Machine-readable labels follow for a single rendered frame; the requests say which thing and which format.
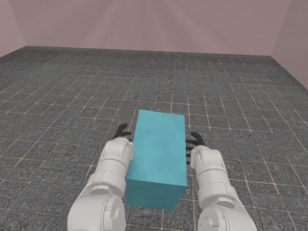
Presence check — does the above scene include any carton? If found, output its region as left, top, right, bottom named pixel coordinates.
left=126, top=109, right=188, bottom=211

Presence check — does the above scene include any robot left forearm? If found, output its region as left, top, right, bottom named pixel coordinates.
left=67, top=137, right=134, bottom=230

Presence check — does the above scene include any robot right upper arm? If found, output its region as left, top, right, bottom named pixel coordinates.
left=197, top=204, right=257, bottom=231

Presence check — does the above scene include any left robot hand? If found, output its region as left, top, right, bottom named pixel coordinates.
left=114, top=123, right=132, bottom=141

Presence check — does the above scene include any robot left upper arm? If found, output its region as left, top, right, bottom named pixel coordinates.
left=67, top=193, right=126, bottom=231

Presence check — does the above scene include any right robot hand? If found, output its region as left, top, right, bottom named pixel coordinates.
left=185, top=131, right=205, bottom=165

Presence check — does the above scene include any robot right forearm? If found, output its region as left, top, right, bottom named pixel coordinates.
left=190, top=145, right=248, bottom=214

